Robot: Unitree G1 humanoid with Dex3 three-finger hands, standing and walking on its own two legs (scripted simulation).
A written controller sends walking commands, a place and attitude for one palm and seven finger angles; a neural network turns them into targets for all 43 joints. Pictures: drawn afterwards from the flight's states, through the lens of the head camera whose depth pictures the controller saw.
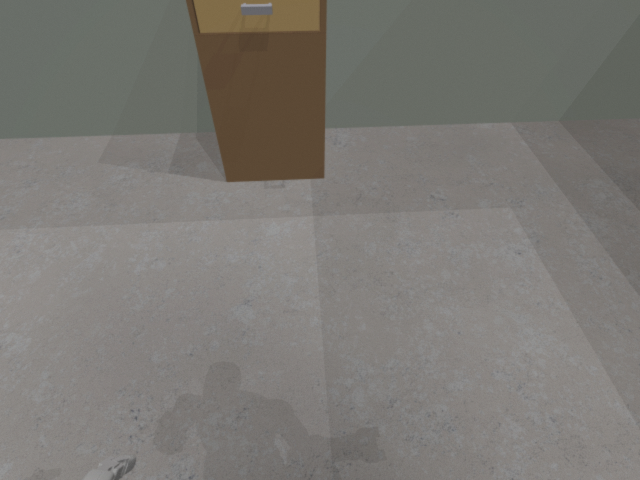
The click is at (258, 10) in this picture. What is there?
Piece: drawer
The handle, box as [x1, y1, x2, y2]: [241, 3, 272, 14]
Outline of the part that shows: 241,4 242,14 271,14 272,12 271,3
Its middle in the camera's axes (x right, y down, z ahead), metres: -0.22 -0.80 +1.34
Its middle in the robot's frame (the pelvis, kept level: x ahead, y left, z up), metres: +1.54 +0.30 +0.02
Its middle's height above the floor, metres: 0.79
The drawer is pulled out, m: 0.00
